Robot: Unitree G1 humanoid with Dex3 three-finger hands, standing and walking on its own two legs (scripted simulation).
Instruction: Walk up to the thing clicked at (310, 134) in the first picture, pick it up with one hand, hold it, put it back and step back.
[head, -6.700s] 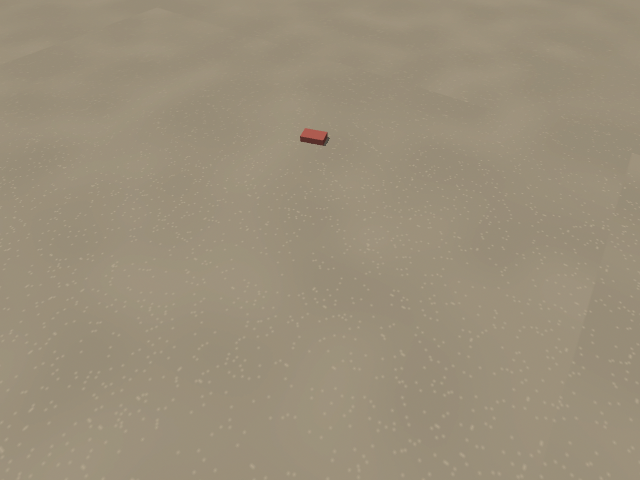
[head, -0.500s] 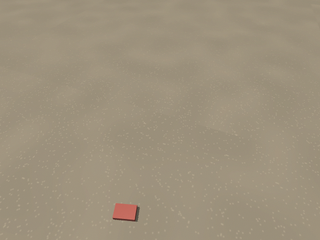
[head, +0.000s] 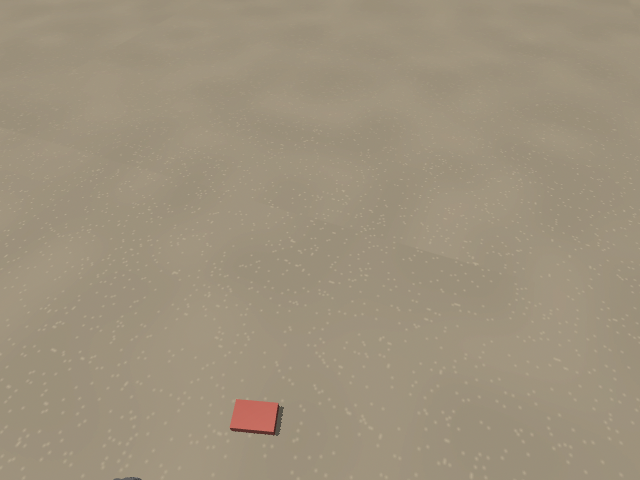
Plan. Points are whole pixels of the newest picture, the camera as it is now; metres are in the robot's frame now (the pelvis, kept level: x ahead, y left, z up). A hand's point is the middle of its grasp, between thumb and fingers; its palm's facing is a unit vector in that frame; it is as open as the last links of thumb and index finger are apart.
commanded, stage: stand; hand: left
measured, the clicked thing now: (255, 416) +0.41 +0.24 -0.77
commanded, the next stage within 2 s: none
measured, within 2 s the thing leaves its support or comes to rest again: neither
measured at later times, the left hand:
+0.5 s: hand out of the picture +0.05 +0.26 -0.16, palm faces -0.01 -0.94 -0.34, open 7.4 cm
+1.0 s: hand out of the picture +0.07 +0.26 -0.16, palm faces -0.01 -0.94 -0.34, open 7.4 cm
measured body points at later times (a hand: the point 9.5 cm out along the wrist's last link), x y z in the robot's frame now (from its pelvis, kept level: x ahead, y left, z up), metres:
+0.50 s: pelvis -0.01 +0.00 +0.00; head +0.00 +0.01 +0.45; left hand +0.05 +0.31 -0.14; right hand +0.07 -0.30 -0.13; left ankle +0.01 +0.13 -0.75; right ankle -0.01 -0.13 -0.75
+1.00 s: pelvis +0.00 +0.01 +0.00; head +0.01 +0.01 +0.45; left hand +0.07 +0.31 -0.13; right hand +0.08 -0.29 -0.13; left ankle +0.01 +0.13 -0.75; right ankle -0.01 -0.13 -0.75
